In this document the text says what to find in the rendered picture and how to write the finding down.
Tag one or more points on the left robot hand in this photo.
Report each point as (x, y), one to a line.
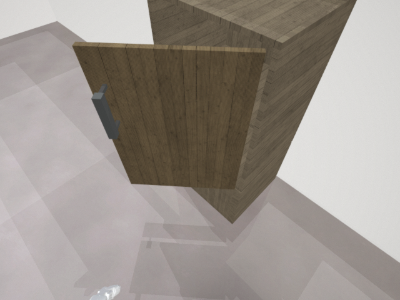
(107, 293)

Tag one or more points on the handle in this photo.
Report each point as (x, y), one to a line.
(104, 112)

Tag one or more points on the cupboard door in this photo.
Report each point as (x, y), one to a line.
(184, 111)

